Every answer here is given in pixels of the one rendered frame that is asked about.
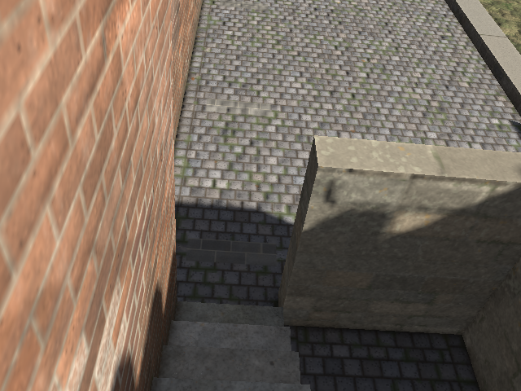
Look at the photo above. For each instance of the stairs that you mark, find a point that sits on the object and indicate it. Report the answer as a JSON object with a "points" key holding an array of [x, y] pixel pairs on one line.
{"points": [[223, 347]]}

